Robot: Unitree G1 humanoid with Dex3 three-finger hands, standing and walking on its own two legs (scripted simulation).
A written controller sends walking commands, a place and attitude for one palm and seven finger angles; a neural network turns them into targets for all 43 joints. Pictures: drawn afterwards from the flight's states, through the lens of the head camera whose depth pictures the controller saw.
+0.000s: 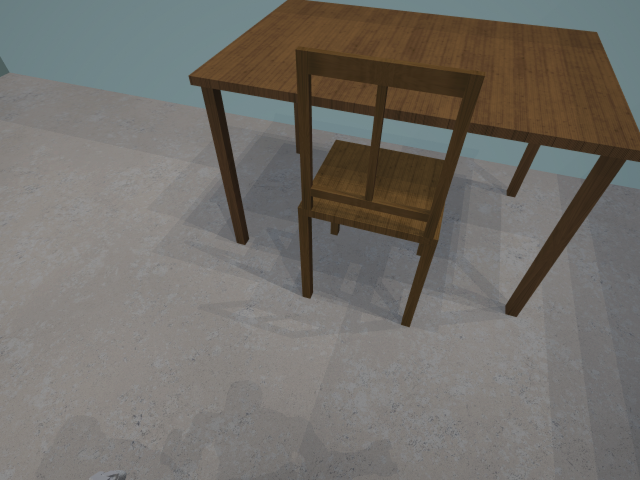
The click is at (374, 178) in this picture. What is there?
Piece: chair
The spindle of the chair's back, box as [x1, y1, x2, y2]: [365, 85, 387, 201]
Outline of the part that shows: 378,85 377,87 365,192 365,199 370,201 373,193 387,86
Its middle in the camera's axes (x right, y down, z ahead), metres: +0.13 -0.22 +0.94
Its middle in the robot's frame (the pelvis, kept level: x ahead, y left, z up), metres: +0.85 -0.08 -0.06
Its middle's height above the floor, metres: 0.71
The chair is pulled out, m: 0.00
